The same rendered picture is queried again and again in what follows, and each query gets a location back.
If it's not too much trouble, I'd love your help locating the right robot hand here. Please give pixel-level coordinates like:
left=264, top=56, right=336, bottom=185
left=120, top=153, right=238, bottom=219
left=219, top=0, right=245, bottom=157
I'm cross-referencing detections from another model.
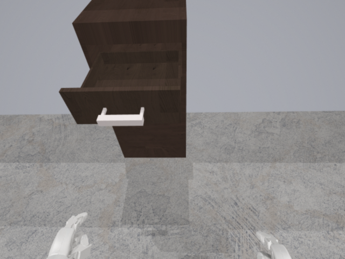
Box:
left=256, top=231, right=292, bottom=259

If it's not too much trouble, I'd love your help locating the left robot hand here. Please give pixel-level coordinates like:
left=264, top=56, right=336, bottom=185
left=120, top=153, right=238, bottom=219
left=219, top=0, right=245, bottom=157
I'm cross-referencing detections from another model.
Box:
left=48, top=212, right=92, bottom=259

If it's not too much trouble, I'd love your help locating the drawer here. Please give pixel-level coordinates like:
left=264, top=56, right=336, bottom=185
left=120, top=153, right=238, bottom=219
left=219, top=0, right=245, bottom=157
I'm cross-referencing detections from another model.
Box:
left=59, top=50, right=181, bottom=124

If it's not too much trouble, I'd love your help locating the cabinet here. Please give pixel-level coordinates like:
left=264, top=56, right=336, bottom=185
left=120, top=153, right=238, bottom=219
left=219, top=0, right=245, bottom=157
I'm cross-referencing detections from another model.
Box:
left=72, top=0, right=187, bottom=158

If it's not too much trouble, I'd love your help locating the handle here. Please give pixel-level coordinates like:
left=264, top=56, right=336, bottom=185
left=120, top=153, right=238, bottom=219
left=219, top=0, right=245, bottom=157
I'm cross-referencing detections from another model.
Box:
left=96, top=107, right=144, bottom=126

